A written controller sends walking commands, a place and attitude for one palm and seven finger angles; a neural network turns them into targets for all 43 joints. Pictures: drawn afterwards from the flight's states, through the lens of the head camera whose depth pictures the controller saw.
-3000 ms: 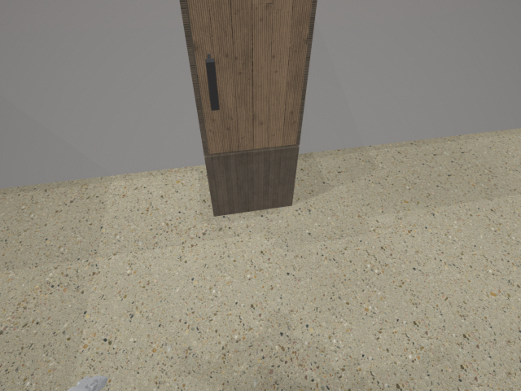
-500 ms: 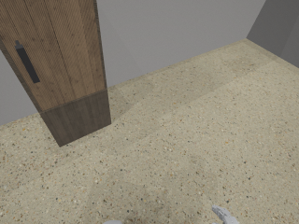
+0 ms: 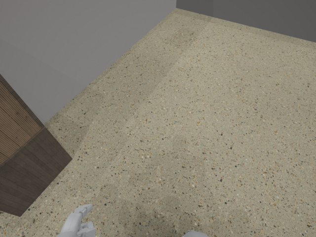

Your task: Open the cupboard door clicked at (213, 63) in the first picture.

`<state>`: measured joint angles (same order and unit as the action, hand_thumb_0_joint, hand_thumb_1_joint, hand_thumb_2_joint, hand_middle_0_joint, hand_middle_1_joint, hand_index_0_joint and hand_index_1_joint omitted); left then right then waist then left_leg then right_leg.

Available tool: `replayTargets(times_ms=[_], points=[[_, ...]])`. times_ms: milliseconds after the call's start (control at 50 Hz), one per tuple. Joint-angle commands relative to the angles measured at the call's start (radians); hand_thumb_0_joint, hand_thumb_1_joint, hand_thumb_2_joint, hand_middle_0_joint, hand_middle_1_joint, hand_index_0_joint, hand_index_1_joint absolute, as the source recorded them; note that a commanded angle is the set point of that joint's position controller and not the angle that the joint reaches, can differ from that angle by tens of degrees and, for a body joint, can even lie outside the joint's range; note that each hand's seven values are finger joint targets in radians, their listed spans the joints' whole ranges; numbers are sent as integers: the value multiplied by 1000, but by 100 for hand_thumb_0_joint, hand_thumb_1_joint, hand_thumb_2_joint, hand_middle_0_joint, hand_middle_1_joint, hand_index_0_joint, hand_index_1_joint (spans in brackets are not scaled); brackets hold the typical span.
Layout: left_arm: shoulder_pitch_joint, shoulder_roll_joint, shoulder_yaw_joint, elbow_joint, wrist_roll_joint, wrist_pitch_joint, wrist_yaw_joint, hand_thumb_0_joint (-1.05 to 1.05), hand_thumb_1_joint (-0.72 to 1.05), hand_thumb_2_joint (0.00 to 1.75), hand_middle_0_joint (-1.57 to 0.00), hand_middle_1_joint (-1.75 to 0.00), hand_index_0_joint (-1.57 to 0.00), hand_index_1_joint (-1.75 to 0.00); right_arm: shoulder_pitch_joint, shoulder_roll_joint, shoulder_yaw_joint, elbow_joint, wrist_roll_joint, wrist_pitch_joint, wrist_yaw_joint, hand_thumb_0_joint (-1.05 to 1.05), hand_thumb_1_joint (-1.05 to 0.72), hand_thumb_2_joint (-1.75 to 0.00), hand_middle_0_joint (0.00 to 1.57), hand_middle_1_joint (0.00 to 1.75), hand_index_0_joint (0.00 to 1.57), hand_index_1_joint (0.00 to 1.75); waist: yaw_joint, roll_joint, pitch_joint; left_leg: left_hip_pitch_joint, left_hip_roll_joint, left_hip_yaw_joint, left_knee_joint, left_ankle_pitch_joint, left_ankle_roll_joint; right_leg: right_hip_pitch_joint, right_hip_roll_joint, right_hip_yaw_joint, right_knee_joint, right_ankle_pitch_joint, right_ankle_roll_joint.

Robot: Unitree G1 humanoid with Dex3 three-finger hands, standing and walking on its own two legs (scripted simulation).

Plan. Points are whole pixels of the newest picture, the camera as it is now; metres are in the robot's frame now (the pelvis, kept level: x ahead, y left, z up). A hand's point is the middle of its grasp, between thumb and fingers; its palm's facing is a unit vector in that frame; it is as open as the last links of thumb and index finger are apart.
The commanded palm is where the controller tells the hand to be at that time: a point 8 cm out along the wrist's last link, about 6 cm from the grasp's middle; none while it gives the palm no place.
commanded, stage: walk to a spot facing it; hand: left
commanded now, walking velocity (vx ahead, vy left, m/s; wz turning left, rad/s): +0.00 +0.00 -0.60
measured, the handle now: out of the picture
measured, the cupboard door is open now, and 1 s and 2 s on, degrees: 0 0 0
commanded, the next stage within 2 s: none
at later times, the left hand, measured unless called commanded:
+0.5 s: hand out of the picture +0.14 +0.27 -0.15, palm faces -0.20 -0.96 -0.18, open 7.4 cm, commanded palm none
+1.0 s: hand (110, 213) +0.20 +0.14 -0.13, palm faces -0.55 -0.79 -0.27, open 7.4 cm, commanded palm none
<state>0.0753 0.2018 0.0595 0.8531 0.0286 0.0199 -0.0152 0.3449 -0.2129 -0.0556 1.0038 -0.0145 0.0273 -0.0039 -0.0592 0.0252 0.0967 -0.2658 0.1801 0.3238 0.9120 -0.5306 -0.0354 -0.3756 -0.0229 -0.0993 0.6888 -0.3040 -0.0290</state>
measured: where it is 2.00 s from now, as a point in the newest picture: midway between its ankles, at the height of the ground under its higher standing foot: outside the picture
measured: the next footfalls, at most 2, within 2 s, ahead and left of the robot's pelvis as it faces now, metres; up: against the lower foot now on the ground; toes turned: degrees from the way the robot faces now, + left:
left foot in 0.32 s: +0.09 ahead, +0.15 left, +0.00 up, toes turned -6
right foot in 0.84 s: -0.03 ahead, -0.06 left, +0.00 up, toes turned -37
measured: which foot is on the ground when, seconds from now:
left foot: up 0.00-0.30, down 0.32-0.84, up 0.86-1.00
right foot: down 0.00-0.32, up 0.34-0.82, down 0.84-1.00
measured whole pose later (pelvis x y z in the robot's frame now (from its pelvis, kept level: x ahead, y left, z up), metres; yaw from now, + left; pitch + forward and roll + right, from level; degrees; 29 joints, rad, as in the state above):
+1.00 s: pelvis -0.01 +0.05 +0.02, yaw -36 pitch +0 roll +0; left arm 0.15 0.19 0.06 0.88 0.02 0.03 0.01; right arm 0.25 -0.24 -0.08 0.96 -0.02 0.07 -0.01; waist -0.03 0.05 0.07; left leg -0.48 0.14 0.08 1.09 -0.43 -0.08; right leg -0.27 0.01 -0.03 0.56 -0.30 -0.03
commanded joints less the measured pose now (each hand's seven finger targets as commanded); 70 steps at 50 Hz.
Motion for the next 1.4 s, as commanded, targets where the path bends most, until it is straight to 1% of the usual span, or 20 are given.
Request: replayTargets(times_ms=[0,80,260,280,320,400,440,680,780,800,820,840,880,980,1140,1220,1260,1280,1320,1380], points=[[211,249,67,-15,-19,-10,45,0,90,90,-20,-30,-20,-30,-116,-83,-10,-166,5,-19,-18,0,-90,-90,20,30,20,30,123,-193,-231,-373,-12,-273,355,-20,-40,431,-314,403,-237,794,-207],[52,198,50,-51,-8,-9,44,0,90,90,-20,-30,-20,-30,-72,-82,-17,-134,-2,5,-19,0,-90,-90,20,30,20,30,34,-125,-148,-219,-41,-280,207,98,-56,151,-217,291,-306,543,-151],[60,202,63,-50,-7,15,20,0,90,90,-20,-30,-20,-30,-61,-71,-20,-161,9,-23,-28,0,-90,-90,20,30,20,30,23,-216,-161,48,-149,-231,-328,227,-34,15,-121,391,-229,315,-84],[49,172,57,-58,-13,19,20,0,90,90,-20,-30,-20,-30,-12,-99,-25,-153,9,-33,-32,0,-90,-90,20,30,20,30,-3,-132,-188,161,-104,-270,-469,286,-23,-43,-79,354,-145,248,-41],[85,93,44,-92,-15,25,7,0,90,90,-20,-30,-20,-30,-28,-262,-52,-176,-7,-41,-32,0,-90,-90,20,30,20,30,12,299,-167,197,321,-673,-663,377,131,-273,82,132,297,-295,69],[142,134,72,-28,1,35,-13,0,90,90,-20,-30,-20,-30,-216,-151,-20,-224,-12,-48,-38,0,-90,-90,20,30,20,30,84,133,-68,24,180,-406,-637,422,131,-228,4,152,581,-107,89],[153,111,63,-14,-2,38,-18,0,90,90,-20,-30,-20,-30,-178,-138,-21,-203,-10,-51,-38,0,-90,-90,20,30,20,30,72,125,-102,107,138,-315,-612,497,125,-230,1,125,572,-64,103],[49,69,38,-47,-6,38,-16,0,90,90,-20,-30,-20,-30,-41,-167,-55,-117,-11,-39,-21,0,-90,-90,20,30,20,30,3,158,-131,232,224,-195,-555,637,166,-106,-38,14,160,-148,97],[114,84,38,-32,-6,16,-4,0,90,90,-20,-30,-20,-30,-56,-179,-64,-104,-9,-32,-8,0,-90,-90,20,30,20,30,46,135,-177,147,219,-99,-390,640,88,119,-5,-22,-150,32,48],[176,125,48,-17,-4,6,3,0,90,90,-20,-30,-20,-30,-61,-163,-59,-112,-3,-29,-4,0,-90,-90,20,30,20,30,88,39,-204,50,189,-62,-249,553,34,265,-51,40,-271,167,22],[223,242,67,-5,8,-9,17,0,90,90,-20,-30,-20,-30,-75,-85,-38,-152,2,-22,0,0,-90,-90,20,30,20,30,117,-296,-192,-245,52,-32,-33,72,-32,423,-290,380,-353,422,-70],[267,298,79,10,-8,-5,30,0,90,90,-20,-30,-20,-30,-149,-75,-25,-191,-2,-11,-6,0,-90,-90,20,30,20,30,149,-334,-185,-361,-32,-153,147,-130,-47,386,-398,498,-334,682,-168],[195,240,74,-3,-12,2,43,0,90,90,-20,-30,-20,-30,-169,-83,-28,-188,0,6,-12,0,-90,-90,20,30,20,30,114,-245,-135,-373,-14,-272,239,-11,-35,288,-310,404,-350,478,-166],[82,186,50,-34,-11,-11,35,0,90,90,-20,-30,-20,-30,-117,-97,-35,-140,-5,7,-12,0,-90,-90,20,30,20,30,50,-165,-112,-281,-47,-285,174,155,-65,207,-194,298,-329,487,-125],[130,222,60,-23,-3,-4,15,0,90,90,-20,-30,-20,-30,-188,-97,-26,-190,-7,-11,-6,0,-90,-90,20,30,20,30,92,-199,-101,-164,-115,-265,-99,94,-50,142,-175,471,-404,-26,-152],[76,193,56,-33,-12,-2,8,0,90,90,-20,-30,-20,-30,-31,-103,-24,-149,-1,-45,-17,0,-90,-90,20,30,20,30,14,-151,-129,200,-143,-249,-487,196,-18,-56,-78,450,-267,-129,-81],[65,78,33,-80,-20,0,-8,0,90,90,-20,-30,-20,-30,77,-280,-55,-131,-17,-54,-27,0,-90,-90,20,30,20,30,-32,330,-119,350,296,-742,-744,-130,97,-385,120,152,210,-318,38],[21,128,45,-88,-5,1,-12,0,90,90,-20,-30,-20,-30,31,-272,-50,-147,-11,-47,-26,0,-90,-90,20,30,20,30,-25,220,-38,194,362,-755,-783,-165,141,-365,18,181,326,-245,41],[80,141,65,-34,5,12,-27,0,90,90,-20,-30,-20,-30,-96,-170,-19,-168,-15,-56,-30,0,-90,-90,20,30,20,30,46,139,24,71,234,-552,-774,0,105,-290,-7,153,441,-114,61],[136,91,55,7,1,20,-33,0,90,90,-20,-30,-20,-30,-94,-121,-2,-156,-7,-65,-38,0,-90,-90,20,30,20,30,67,108,7,104,127,-300,-689,433,71,-256,-11,108,515,7,83]])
